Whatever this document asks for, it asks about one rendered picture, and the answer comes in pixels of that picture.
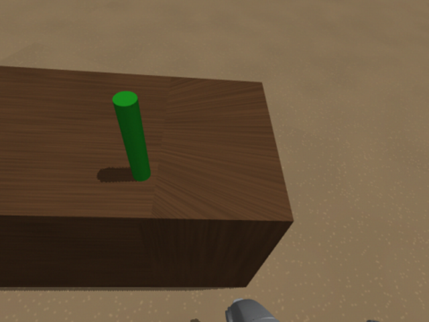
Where can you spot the can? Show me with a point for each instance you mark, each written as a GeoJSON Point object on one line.
{"type": "Point", "coordinates": [128, 114]}

